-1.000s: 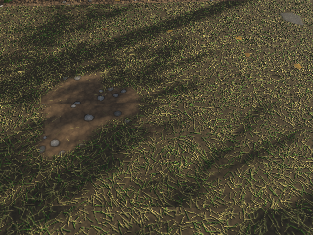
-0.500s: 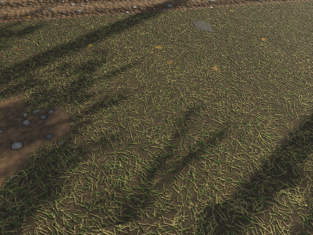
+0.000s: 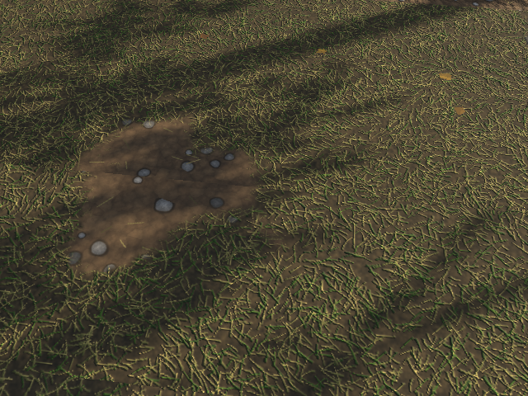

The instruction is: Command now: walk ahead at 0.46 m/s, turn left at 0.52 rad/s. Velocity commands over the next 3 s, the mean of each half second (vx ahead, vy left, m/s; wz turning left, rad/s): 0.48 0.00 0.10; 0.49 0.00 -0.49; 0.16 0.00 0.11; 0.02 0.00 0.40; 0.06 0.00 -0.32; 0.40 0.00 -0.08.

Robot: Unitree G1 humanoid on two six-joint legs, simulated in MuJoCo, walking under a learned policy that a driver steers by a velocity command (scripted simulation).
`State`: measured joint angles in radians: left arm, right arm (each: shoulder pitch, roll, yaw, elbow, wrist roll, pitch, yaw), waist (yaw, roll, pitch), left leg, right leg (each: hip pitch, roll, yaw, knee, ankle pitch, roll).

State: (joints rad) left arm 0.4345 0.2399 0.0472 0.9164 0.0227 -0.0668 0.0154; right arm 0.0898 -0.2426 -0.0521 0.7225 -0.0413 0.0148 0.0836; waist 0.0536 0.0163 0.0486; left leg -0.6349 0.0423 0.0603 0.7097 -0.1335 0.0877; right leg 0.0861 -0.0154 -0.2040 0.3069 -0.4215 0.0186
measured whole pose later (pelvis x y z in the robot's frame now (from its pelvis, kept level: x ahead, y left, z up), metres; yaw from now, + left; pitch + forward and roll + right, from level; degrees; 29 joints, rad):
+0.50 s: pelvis +0.27 +0.05 +0.01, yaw +1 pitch +0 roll +2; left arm 0.22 0.27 0.07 0.88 0.03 -0.01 -0.04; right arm 0.39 -0.24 -0.05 0.93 -0.03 -0.09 -0.02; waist -0.02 -0.04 0.01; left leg 0.06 -0.13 0.11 0.28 -0.34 0.11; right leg -0.64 -0.01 0.06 0.92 0.05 -0.08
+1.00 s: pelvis +0.59 -0.01 -0.14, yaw -17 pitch +1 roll -2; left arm 0.34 0.22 0.04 0.98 0.01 -0.04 0.00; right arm 0.14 -0.18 0.01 0.82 -0.05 -0.05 -0.02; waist 0.00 0.01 0.09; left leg -0.73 0.12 -0.06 1.15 -0.29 -0.04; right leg -0.25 0.18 0.00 0.48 -0.23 -0.14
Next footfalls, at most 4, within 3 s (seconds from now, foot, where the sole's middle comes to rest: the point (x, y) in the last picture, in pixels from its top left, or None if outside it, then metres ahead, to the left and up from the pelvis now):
0.06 left None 0.20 0.10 -0.76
0.78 right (308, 345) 0.63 -0.06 -0.91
1.16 left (274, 261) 0.89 0.04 -0.91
1.58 right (326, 299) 0.77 -0.12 -0.91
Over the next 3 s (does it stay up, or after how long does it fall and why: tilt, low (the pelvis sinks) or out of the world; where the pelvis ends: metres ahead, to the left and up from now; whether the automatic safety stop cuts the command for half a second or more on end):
stays up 0.94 -0.09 -0.15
